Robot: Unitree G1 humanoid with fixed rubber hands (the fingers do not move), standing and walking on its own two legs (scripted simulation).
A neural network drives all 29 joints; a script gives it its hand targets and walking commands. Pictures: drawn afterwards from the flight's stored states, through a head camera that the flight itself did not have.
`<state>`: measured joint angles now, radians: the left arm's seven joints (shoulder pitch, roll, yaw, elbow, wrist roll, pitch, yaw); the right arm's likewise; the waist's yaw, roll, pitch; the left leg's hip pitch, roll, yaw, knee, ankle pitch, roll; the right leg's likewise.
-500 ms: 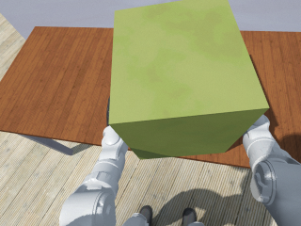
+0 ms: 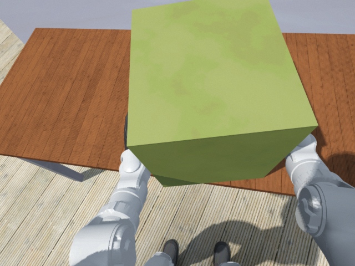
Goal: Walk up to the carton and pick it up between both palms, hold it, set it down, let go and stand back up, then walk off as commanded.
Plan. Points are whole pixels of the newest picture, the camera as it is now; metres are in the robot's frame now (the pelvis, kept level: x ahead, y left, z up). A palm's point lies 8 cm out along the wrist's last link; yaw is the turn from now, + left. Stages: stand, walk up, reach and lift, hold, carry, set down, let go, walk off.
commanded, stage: reach and lift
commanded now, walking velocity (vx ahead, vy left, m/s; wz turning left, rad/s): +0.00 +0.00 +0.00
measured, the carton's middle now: (205, 104) +0.47 +0.01 +0.01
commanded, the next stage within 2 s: none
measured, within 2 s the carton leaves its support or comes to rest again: leaves its support in 0.74 s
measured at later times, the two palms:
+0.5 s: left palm (134, 143) +0.38 +0.17 -0.02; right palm (288, 120) +0.46 -0.17 -0.01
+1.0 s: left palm (130, 149) +0.35 +0.16 +0.01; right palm (298, 119) +0.44 -0.18 +0.03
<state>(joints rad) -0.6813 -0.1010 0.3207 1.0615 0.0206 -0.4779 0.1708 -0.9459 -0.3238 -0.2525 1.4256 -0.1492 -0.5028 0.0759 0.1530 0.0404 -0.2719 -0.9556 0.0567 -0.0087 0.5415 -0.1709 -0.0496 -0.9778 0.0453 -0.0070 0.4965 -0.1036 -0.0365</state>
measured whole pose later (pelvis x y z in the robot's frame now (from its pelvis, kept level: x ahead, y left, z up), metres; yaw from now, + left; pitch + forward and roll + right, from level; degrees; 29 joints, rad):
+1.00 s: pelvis +0.00 -0.01 +0.00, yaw +0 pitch +28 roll +0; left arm -0.48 -0.04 0.05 0.81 -0.19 -0.13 0.25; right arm -0.75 -0.34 0.10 1.09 0.15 -0.11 0.02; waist 0.12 0.02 -0.35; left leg -0.85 0.06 -0.02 0.55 -0.19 -0.06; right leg -0.87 0.05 -0.01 0.52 -0.13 -0.04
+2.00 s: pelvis +0.00 +0.03 +0.03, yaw +3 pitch +8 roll -2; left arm -0.50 0.03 0.13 0.36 -0.04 0.39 0.18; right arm -0.68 -0.25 -0.03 0.69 0.19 0.27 -0.07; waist 0.02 0.03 -0.14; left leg -0.39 0.01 -0.06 0.45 -0.19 -0.01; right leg -0.36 0.02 -0.01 0.33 -0.11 0.00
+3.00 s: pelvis -0.01 +0.04 +0.03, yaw +2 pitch +2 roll -1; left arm -0.65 0.03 0.21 0.30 0.07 0.63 0.08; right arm -0.71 -0.23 -0.07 0.57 0.21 0.49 -0.14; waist -0.02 0.02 -0.13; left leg -0.26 0.00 -0.04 0.41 -0.18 0.00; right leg -0.24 0.01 0.03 0.30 -0.09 0.02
